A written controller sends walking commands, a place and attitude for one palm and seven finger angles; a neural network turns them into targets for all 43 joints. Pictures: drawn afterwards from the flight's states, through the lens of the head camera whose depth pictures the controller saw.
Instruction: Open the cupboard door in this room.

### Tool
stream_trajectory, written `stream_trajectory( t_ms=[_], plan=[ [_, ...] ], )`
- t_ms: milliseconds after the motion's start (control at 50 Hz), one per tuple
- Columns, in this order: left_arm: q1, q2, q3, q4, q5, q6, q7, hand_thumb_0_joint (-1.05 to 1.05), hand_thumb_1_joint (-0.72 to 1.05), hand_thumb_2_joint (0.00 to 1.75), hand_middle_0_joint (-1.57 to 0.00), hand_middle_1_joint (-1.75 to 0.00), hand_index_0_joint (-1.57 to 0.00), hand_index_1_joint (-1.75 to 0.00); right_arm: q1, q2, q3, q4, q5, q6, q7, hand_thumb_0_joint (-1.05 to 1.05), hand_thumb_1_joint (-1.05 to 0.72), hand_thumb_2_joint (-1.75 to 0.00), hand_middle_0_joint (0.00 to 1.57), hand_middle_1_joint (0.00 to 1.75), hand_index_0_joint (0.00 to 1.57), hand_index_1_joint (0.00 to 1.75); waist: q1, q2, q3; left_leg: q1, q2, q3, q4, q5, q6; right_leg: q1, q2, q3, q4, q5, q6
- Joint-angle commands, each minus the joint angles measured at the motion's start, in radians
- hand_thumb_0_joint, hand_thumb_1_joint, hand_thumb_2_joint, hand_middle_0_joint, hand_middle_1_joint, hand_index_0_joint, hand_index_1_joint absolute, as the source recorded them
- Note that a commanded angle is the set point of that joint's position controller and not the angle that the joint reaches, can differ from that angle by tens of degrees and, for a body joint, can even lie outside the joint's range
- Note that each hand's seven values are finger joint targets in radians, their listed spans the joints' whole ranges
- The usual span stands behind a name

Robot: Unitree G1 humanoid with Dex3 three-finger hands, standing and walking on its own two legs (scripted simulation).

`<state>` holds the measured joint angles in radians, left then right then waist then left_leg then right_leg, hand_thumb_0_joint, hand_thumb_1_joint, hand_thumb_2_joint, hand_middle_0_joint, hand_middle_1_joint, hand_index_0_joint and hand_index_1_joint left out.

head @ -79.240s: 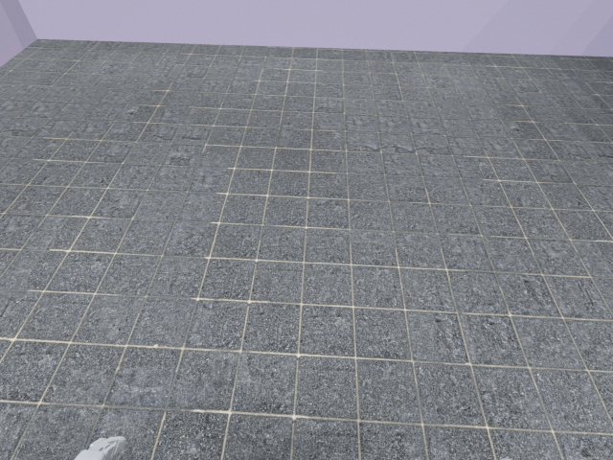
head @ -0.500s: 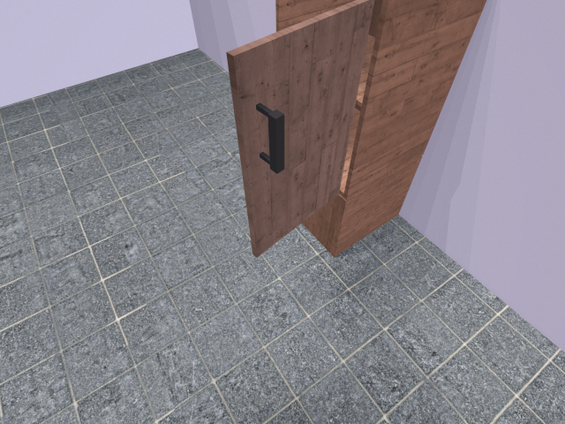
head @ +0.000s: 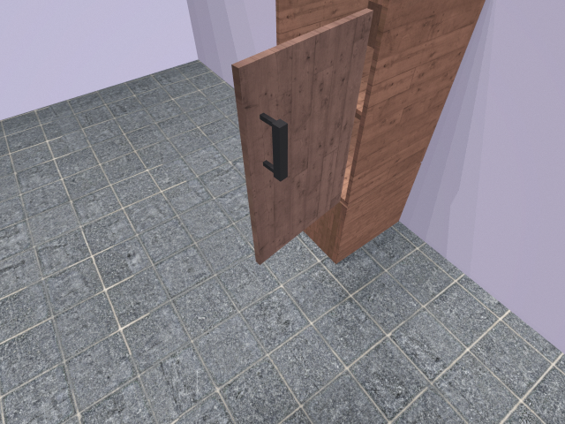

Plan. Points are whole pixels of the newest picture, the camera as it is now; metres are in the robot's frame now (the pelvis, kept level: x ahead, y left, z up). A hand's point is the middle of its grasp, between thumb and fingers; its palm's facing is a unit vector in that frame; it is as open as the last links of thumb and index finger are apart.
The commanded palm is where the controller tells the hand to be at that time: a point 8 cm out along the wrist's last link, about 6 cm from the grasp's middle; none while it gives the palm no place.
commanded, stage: let the arm hang, fingers relaxed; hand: left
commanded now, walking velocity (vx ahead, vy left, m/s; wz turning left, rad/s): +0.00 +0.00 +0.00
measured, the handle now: (273, 147) +0.60 +0.05 +0.04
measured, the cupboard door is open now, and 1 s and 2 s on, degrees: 97 97 97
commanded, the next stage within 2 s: look to check the result in 0.06 s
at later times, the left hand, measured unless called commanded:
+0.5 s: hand out of the picture +0.09 +0.24 -0.15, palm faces -0.01 -0.94 -0.34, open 7.4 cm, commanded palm none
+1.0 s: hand out of the picture +0.12 +0.24 -0.15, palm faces -0.03 -0.94 -0.33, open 7.4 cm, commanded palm none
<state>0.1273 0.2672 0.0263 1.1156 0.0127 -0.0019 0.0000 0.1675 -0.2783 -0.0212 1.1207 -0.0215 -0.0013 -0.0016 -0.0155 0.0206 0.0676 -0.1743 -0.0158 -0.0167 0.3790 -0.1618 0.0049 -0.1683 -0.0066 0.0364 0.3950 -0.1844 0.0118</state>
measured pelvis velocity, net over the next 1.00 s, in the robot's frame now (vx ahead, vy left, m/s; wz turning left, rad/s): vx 0.03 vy -0.01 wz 0.00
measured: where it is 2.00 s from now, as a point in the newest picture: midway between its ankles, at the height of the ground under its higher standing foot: outside the picture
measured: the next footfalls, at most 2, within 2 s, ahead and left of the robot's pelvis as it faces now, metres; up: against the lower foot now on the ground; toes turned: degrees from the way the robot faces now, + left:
none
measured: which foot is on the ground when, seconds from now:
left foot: down 0.00-1.00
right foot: down 0.00-1.00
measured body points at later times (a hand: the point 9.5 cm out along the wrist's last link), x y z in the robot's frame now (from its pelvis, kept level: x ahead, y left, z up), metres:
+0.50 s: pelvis +0.02 +0.00 +0.00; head +0.04 -0.01 +0.45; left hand +0.09 +0.29 -0.13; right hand +0.09 -0.29 -0.14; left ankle +0.03 +0.12 -0.74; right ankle +0.02 -0.13 -0.74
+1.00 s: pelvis +0.03 -0.01 +0.00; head +0.06 -0.01 +0.45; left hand +0.12 +0.29 -0.13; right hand +0.11 -0.30 -0.14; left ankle +0.03 +0.12 -0.74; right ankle +0.02 -0.13 -0.74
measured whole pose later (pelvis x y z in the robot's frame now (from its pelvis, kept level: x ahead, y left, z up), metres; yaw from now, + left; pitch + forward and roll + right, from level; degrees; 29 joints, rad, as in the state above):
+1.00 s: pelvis +0.03 -0.01 +0.00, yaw +0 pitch -2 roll +0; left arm 0.09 0.32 0.02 1.12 0.01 -0.01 0.00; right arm 0.09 -0.33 -0.01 1.12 -0.02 -0.01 0.00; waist -0.01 0.01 0.08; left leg -0.11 0.00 -0.02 0.31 -0.17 -0.01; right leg -0.10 0.00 0.03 0.32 -0.19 0.00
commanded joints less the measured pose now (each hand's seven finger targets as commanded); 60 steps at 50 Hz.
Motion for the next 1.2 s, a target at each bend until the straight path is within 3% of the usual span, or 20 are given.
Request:
stream_trajectory(
  t_ms=[0,80,180,300,440,760,900,940,1180],
  plan=[
    [-0.026,0.206,0.033,-0.044,0.002,-0.024,0.016,0.00,0.90,0.90,-0.20,-0.30,-0.20,-0.30,-0.018,-0.179,-0.032,-0.048,0.000,-0.018,-0.014,0.00,-0.90,-0.90,0.20,0.30,0.20,0.30,0.008,-0.005,-0.053,0.016,0.113,-0.097,-0.094,-0.004,0.023,-0.017,-0.088,0.081,-0.091,-0.026,-0.055],
    [-0.038,0.216,0.032,-0.043,0.001,-0.028,0.016,0.00,0.90,0.90,-0.20,-0.30,-0.20,-0.30,-0.034,-0.194,-0.031,-0.049,0.001,-0.020,-0.015,0.00,-0.90,-0.90,0.20,0.30,0.20,0.30,0.007,-0.002,-0.077,0.041,0.116,-0.094,-0.085,0.058,0.021,0.004,-0.091,0.080,-0.090,0.032,-0.054],
    [-0.048,0.229,0.029,-0.038,0.001,-0.026,0.015,0.00,0.90,0.90,-0.20,-0.30,-0.20,-0.30,-0.055,-0.208,-0.029,-0.048,0.002,-0.019,-0.013,0.00,-0.90,-0.90,0.20,0.30,0.20,0.30,0.008,0.007,-0.064,0.045,0.118,-0.097,-0.098,0.046,0.019,0.004,-0.094,0.078,-0.101,0.020,-0.052],
    [-0.058,0.246,0.028,-0.038,-0.001,-0.031,0.015,0.00,0.90,0.90,-0.20,-0.30,-0.20,-0.30,-0.071,-0.228,-0.029,-0.049,0.003,-0.019,-0.012,0.00,-0.90,-0.90,0.20,0.30,0.20,0.30,0.004,-0.027,-0.100,0.077,0.120,-0.093,-0.089,0.090,0.018,0.024,-0.099,0.082,-0.107,0.071,-0.052],
    [-0.063,0.259,0.027,-0.040,0.000,-0.033,0.016,0.00,0.90,0.90,-0.20,-0.30,-0.20,-0.30,-0.091,-0.242,-0.029,-0.052,0.005,-0.018,-0.011,0.00,-0.90,-0.90,0.20,0.30,0.20,0.30,0.008,-0.030,-0.093,0.085,0.122,-0.088,-0.092,0.112,0.016,0.028,-0.102,0.078,-0.113,0.099,-0.050],
    [-0.075,0.268,0.025,-0.048,-0.001,-0.035,0.015,0.00,0.90,0.90,-0.20,-0.30,-0.20,-0.30,-0.104,-0.250,-0.026,-0.053,0.004,-0.021,-0.010,0.00,-0.90,-0.90,0.20,0.30,0.20,0.30,0.007,-0.012,-0.093,0.099,0.123,-0.081,-0.099,0.141,0.011,0.051,-0.106,0.079,-0.120,0.143,-0.049],
    [-0.072,0.268,0.024,-0.050,-0.002,-0.036,0.016,0.00,0.90,0.90,-0.20,-0.30,-0.20,-0.30,-0.099,-0.252,-0.026,-0.054,0.004,-0.024,-0.013,0.00,-0.90,-0.90,0.20,0.30,0.20,0.30,0.007,-0.016,-0.124,0.120,0.128,-0.077,-0.095,0.196,0.011,0.077,-0.107,0.074,-0.106,0.206,-0.050],
    [-0.068,0.269,0.025,-0.051,-0.002,-0.036,0.016,0.00,0.90,0.90,-0.20,-0.30,-0.20,-0.30,-0.103,-0.251,-0.026,-0.055,0.007,-0.022,-0.013,0.00,-0.90,-0.90,0.20,0.30,0.20,0.30,0.011,-0.017,-0.101,0.114,0.126,-0.075,-0.097,0.177,0.011,0.063,-0.105,0.075,-0.115,0.185,-0.050],
    [-0.068,0.268,0.023,-0.050,-0.002,-0.035,0.016,0.00,0.90,0.90,-0.20,-0.30,-0.20,-0.30,-0.097,-0.250,-0.026,-0.051,0.007,-0.024,-0.014,0.00,-0.90,-0.90,0.20,0.30,0.20,0.30,0.008,-0.023,-0.110,0.121,0.128,-0.074,-0.101,0.180,0.010,0.074,-0.106,0.074,-0.116,0.192,-0.048]
  ],
)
